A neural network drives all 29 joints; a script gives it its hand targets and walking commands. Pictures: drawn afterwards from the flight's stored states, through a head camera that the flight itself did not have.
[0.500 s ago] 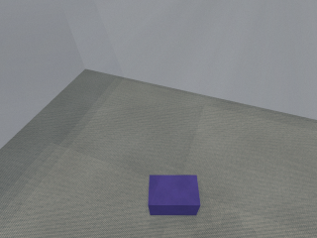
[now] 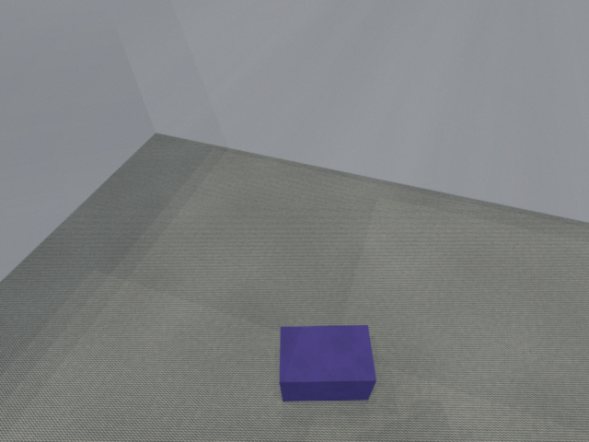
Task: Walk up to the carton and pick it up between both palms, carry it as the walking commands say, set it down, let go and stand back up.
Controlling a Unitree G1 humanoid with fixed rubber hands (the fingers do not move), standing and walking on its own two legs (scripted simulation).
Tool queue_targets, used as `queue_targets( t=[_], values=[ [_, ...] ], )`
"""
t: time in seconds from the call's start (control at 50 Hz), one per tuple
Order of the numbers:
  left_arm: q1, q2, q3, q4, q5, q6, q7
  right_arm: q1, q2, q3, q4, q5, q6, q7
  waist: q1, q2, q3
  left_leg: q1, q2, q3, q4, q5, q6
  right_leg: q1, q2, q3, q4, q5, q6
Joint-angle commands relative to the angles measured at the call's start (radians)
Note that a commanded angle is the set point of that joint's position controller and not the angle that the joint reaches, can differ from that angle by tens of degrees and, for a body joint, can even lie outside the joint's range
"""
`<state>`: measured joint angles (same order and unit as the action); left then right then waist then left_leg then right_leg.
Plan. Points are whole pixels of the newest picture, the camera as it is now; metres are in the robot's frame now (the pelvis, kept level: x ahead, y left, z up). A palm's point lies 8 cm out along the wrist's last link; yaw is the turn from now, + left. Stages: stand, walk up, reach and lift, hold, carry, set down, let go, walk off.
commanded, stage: walk up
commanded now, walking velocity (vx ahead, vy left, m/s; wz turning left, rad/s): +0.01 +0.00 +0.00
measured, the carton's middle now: (324, 363) +0.48 -0.06 -0.68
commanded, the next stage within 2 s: stand in 0.46 s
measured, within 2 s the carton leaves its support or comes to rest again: neither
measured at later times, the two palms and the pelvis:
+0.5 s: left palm out of the picture +0.02 +0.21 -0.15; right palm out of the picture +0.00 -0.22 -0.15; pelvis +0.03 -0.01 +0.00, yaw +0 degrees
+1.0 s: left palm out of the picture -0.02 +0.20 -0.15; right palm out of the picture -0.03 -0.24 -0.15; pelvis +0.01 -0.02 +0.00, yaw +0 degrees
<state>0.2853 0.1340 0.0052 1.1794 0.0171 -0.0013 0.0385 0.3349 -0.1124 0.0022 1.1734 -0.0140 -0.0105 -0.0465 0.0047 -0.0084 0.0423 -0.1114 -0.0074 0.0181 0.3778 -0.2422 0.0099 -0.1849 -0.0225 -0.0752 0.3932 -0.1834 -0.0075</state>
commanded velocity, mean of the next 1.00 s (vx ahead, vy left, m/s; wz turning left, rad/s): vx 0.01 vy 0.00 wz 0.00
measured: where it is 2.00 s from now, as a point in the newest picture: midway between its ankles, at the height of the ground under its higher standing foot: outside the picture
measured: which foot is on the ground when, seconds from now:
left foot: down 0.00-1.00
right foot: down 0.00-1.00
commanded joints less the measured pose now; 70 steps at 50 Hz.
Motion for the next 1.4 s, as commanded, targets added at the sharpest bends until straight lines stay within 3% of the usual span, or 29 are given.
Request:
queue_targets(
  t=[0.0, 0.12, 0.32, 0.44, 0.74, 0.96, 1.38],
  values=[
    [0.077, 0.074, 0.004, -0.01, 0.001, -0.008, 0.002, 0.08, -0.083, -0.012, -0.011, 0.017, -0.007, -0.003, 0.002, 0.03, 0.045, -0.126, 0.119, -0.083, -0.098, 0.008, 0.016, 0.076, -0.089, 0.071, -0.045, 0.009, -0.003],
    [0.074, 0.061, 0.002, -0.011, 0.005, -0.01, 0.001, 0.082, -0.08, -0.015, -0.025, 0.01, -0.008, -0.002, -0.006, 0.028, 0.098, -0.151, 0.114, -0.073, -0.091, -0.011, 0.015, 0.05, -0.081, 0.067, -0.046, -0.003, -0.003],
    [0.078, 0.085, 0.016, -0.03, -0.007, -0.025, 0.008, 0.114, -0.098, -0.017, -0.031, 0.014, -0.02, -0.013, 0.001, 0.015, -0.001, -0.042, 0.118, -0.035, -0.012, 0.334, 0.012, 0.099, -0.11, 0.058, 0.016, 0.306, -0.018],
    [0.065, 0.09, 0.019, -0.041, -0.005, -0.021, 0.008, 0.096, -0.096, -0.02, -0.04, 0.009, -0.013, -0.016, 0.003, 0.01, 0.003, -0.041, 0.12, -0.032, -0.015, 0.283, 0.007, 0.097, -0.109, 0.057, 0.007, 0.29, -0.023],
    [0.06, 0.092, 0.017, -0.046, -0.005, -0.012, 0.003, 0.082, -0.101, -0.026, -0.058, 0.005, -0.001, -0.009, -0.003, 0.009, 0.078, -0.091, 0.111, -0.048, -0.061, 0.081, 0.007, 0.052, -0.094, 0.076, -0.05, 0.057, -0.021],
    [0.065, 0.1, 0.016, -0.049, -0.007, -0.015, -0.002, 0.094, -0.097, -0.025, -0.048, 0.002, 0.001, -0.004, -0.007, -0.001, 0.086, -0.098, 0.108, -0.055, -0.06, 0.037, 0.002, 0.016, -0.098, 0.097, -0.086, -0.068, -0.025],
    [0.077, 0.11, 0.02, -0.059, -0.01, -0.022, -0.001, 0.087, -0.104, -0.029, -0.053, -0.001, -0.002, -0.006, -0.003, 0.015, 0.062, -0.099, 0.117, -0.048, -0.043, 0.091, -0.002, 0.051, -0.105, 0.095, -0.063, 0.035, -0.033]
  ],
)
